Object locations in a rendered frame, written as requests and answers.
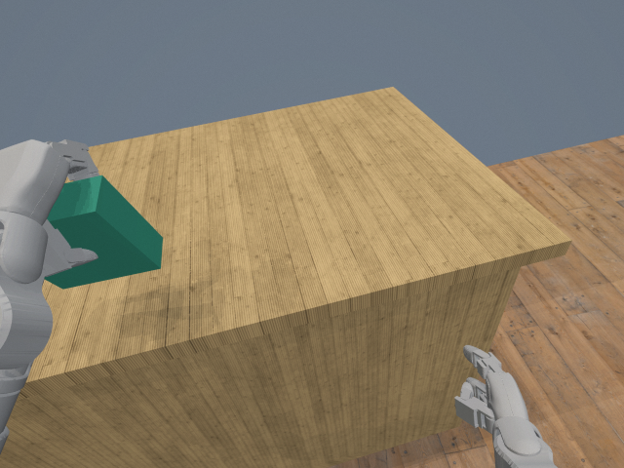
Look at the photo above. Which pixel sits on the sponge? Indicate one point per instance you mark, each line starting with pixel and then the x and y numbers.
pixel 91 214

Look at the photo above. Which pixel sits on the left robot forearm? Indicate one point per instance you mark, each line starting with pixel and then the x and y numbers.
pixel 26 319

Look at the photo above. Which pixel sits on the table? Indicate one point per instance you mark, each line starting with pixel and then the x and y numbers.
pixel 323 266

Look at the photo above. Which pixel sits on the right robot forearm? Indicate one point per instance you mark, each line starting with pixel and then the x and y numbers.
pixel 518 444

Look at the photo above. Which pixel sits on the left robot hand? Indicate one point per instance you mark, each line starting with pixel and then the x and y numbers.
pixel 32 175

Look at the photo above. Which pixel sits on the right robot hand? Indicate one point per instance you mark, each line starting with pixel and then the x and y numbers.
pixel 499 397

